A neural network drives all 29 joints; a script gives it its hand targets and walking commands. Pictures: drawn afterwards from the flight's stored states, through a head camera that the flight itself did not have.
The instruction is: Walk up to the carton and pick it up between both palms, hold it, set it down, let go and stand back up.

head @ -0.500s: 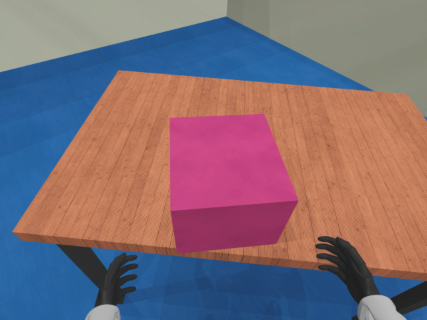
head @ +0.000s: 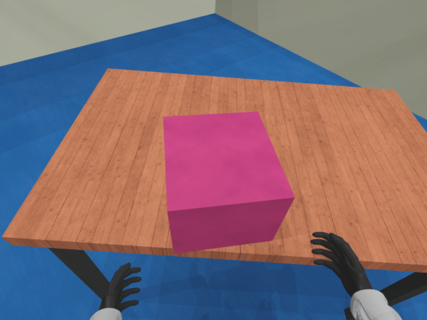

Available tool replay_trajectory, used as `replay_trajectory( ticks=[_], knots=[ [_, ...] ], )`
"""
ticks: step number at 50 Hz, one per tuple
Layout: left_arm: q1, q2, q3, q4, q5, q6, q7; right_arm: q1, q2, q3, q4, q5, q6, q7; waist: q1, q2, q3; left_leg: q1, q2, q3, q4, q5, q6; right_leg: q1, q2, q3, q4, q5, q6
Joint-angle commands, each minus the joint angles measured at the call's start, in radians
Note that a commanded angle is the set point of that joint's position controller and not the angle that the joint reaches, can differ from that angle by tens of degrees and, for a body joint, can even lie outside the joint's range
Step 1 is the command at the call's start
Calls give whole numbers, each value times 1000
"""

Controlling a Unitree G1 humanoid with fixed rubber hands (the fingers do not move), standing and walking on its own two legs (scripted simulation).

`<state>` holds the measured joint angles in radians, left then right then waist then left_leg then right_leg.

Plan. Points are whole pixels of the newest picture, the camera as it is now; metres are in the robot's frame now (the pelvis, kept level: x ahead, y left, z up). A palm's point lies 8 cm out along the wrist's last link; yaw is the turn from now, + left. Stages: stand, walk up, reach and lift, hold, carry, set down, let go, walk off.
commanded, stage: set down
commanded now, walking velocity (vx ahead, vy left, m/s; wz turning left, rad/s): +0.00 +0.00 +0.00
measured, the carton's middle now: (217, 179) +0.39 +0.01 +0.02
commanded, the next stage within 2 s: let go in 0.28 s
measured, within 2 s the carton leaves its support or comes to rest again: neither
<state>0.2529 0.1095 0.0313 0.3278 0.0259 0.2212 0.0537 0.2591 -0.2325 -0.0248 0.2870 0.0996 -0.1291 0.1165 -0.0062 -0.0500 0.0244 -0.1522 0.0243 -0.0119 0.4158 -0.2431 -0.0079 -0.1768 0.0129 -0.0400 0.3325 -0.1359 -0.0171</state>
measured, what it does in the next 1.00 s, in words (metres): stands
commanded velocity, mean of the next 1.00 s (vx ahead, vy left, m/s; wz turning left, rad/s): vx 0.00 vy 0.00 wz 0.00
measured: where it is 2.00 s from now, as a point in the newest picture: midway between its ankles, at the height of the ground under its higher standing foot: outside the picture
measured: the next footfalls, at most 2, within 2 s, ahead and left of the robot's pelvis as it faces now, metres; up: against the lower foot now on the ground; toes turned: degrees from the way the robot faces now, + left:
right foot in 1.22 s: +0.05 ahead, -0.10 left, +0.00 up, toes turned -2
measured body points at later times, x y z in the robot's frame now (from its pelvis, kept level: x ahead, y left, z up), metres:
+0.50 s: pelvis -0.01 -0.01 +0.00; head -0.02 +0.02 +0.45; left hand +0.16 +0.19 -0.09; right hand +0.20 -0.23 +0.00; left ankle -0.01 +0.12 -0.75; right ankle +0.03 -0.12 -0.75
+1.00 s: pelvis -0.03 +0.01 -0.02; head -0.03 +0.03 +0.43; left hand +0.13 +0.28 -0.12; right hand +0.20 -0.22 +0.00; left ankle -0.04 +0.11 -0.75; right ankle +0.02 -0.11 -0.74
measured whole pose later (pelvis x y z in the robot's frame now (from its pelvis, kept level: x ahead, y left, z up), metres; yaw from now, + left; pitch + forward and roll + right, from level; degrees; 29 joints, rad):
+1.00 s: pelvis -0.03 +0.01 -0.02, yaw +0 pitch -5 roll -2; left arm 0.20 0.32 0.03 0.61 0.06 0.05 -0.02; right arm 0.19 -0.27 0.00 0.26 -0.03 -0.16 -0.01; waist -0.01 -0.01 0.08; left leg -0.21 0.00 0.00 0.69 -0.41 0.05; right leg -0.31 0.02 -0.02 0.68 -0.29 -0.02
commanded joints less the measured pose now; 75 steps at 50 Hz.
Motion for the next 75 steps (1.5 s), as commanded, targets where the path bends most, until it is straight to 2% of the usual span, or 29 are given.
replay_trajectory(
  ticks=[1,8,14,27,35,38,39,40,42,44,45,46,47,48,49,50,52,53,55,59,61,62,63,65,68,71,72,74,75],
  knots=[
    [-161,122,21,-99,55,-33,-5,-64,-33,-45,273,-87,129,-70,-31,202,160,-133,-1,38,-208,-166,-4,221,-21,59,6,-140,-25],
    [-199,122,23,-48,58,-34,-17,-94,-10,-39,271,-103,129,-89,-40,174,183,-197,-9,49,-216,-203,16,283,-13,60,12,-162,-16],
    [-171,108,33,-30,85,-41,-22,-87,-37,-33,314,-97,131,-92,-36,256,190,-276,7,49,-245,-223,23,391,14,48,61,-128,-15],
    [-217,93,42,40,90,-60,-32,-112,-47,-21,326,-111,153,-104,-45,226,234,-361,7,65,-249,-263,57,441,32,65,80,-216,-12],
    [-240,106,62,57,104,-98,-36,-128,-55,-23,339,-110,145,-115,-40,270,244,-488,26,63,-281,-307,85,570,63,46,132,-170,-3],
    [-231,111,64,57,88,-99,-43,-105,-39,-15,335,-123,148,-120,-45,206,233,-418,8,71,-238,-260,69,513,30,87,79,-267,-5],
    [72,367,130,156,27,-160,-46,-97,-268,-73,156,-198,120,-139,130,114,115,-273,24,-40,45,-165,57,140,-133,205,8,-230,0],
    [32,415,128,163,34,-180,-50,-79,-301,-89,104,-190,121,-144,56,99,195,-208,-13,3,204,-180,42,-140,-191,307,-134,-588,-43],
    [-106,446,131,163,42,-213,-53,79,-279,-95,118,-176,111,-145,-11,-24,180,-136,-22,-4,466,-261,47,-353,-244,346,-185,-800,-130],
    [-135,401,105,178,35,-224,-70,146,-291,-107,144,-184,106,-148,-31,28,168,-49,-7,5,522,-259,53,-461,-235,314,-140,-747,-144],
    [-193,415,105,187,38,-218,-77,193,-287,-102,157,-174,105,-149,-71,15,137,-15,-5,4,415,-292,61,-462,-207,271,-95,-723,-124],
    [-214,394,94,178,26,-205,-82,168,-279,-94,145,-179,104,-142,-72,36,182,-39,26,-10,211,-314,75,-423,-134,173,20,-648,-70],
    [-188,394,87,196,28,-194,-82,163,-257,-89,143,-181,96,-140,-63,104,167,-110,-19,-2,76,-391,85,-348,-103,157,123,-594,-51],
    [-187,366,80,186,16,-196,-86,179,-283,-96,146,-189,89,-148,-60,233,135,-170,67,-165,-22,-435,106,-304,-83,145,281,-498,-42],
    [-157,350,81,199,4,-195,-97,79,-390,-115,116,-196,81,-156,-13,373,150,-301,203,-358,-161,-740,167,-302,-10,63,445,-362,0],
    [-155,391,110,209,2,-197,-93,-34,-433,-125,67,-201,73,-155,12,347,191,-455,250,-450,-232,-768,218,-242,28,78,647,-251,4],
    [-66,429,106,252,9,-212,-86,-112,-354,-111,34,-185,64,-158,56,292,225,-369,232,-409,-198,-663,206,-339,-23,100,649,-299,19],
    [-106,427,90,268,22,-215,-91,-63,-325,-105,51,-178,55,-155,14,221,181,-246,225,-400,-160,-516,174,-362,-42,107,608,-240,14],
    [-98,400,81,278,17,-222,-92,-64,-329,-95,41,-159,57,-144,39,260,101,-235,187,-323,-67,-280,162,-250,-43,76,482,-251,17],
    [-158,377,62,290,-6,-227,-97,-67,-369,-104,52,-153,55,-142,22,285,45,-134,160,-231,51,248,111,-135,-28,53,230,-223,-20],
    [-121,405,64,294,-1,-250,-89,-60,-325,-77,64,-136,59,-144,32,255,-16,-204,115,-135,138,306,72,21,-73,112,211,14,-50],
    [-109,470,81,294,-2,-255,-85,-74,-310,-75,43,-137,58,-142,24,232,-71,-219,75,-99,163,199,48,69,-115,171,245,123,-73],
    [-103,473,84,309,-16,-248,-87,-51,-292,-67,58,-137,58,-147,19,249,-53,-215,85,-120,105,129,17,28,-122,175,278,69,-88],
    [-135,429,62,302,-14,-224,-91,-79,-307,-69,42,-140,48,-147,26,265,-20,-170,94,-139,36,0,39,-59,-87,116,265,-48,-57],
    [-153,411,64,297,-9,-231,-93,-97,-338,-77,46,-149,45,-153,28,299,42,-166,149,-199,4,74,73,-118,-72,85,253,-100,-34],
    [-130,423,61,305,-12,-238,-98,-83,-330,-75,66,-131,39,-151,18,287,-10,-113,143,-174,13,184,34,-81,-76,78,240,-46,-37],
    [-134,398,51,312,-15,-236,-98,-65,-325,-74,76,-134,42,-155,11,349,4,-112,139,-154,20,263,28,-84,-86,94,239,-8,-40],
    [-161,423,60,309,-10,-232,-92,-93,-319,-66,68,-130,42,-153,16,277,-23,-115,136,-164,6,153,23,-56,-78,88,230,-35,-35],
    [-181,429,65,293,-13,-238,-94,-103,-336,-75,68,-131,46,-155,14,294,6,-137,136,-164,6,151,25,-60,-89,88,225,-27,-44]
  ],
)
